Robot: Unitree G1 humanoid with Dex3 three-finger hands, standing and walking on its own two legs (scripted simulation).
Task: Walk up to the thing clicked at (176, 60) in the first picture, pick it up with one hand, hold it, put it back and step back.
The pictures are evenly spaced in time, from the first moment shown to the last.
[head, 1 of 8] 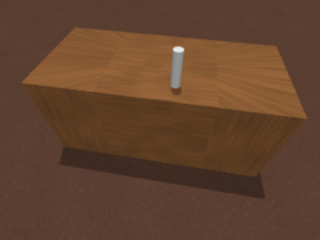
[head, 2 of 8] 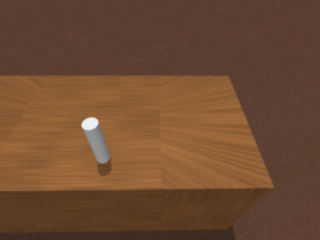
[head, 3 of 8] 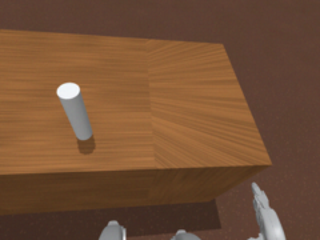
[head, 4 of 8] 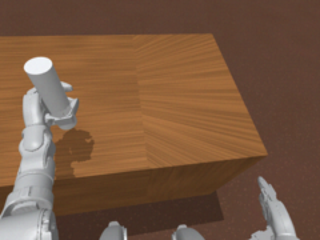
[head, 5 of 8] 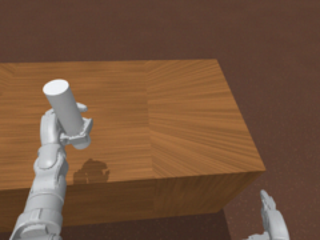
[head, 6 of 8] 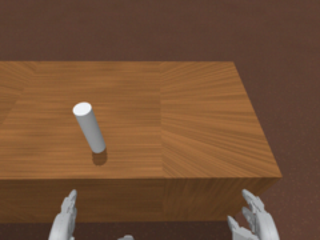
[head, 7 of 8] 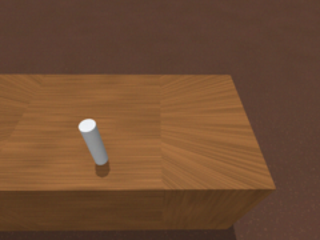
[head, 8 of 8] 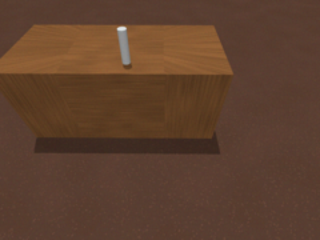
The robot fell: no
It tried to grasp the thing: yes
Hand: left
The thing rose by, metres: 0.23
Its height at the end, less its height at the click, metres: +0.00
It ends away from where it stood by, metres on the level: 0.01
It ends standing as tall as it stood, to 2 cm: yes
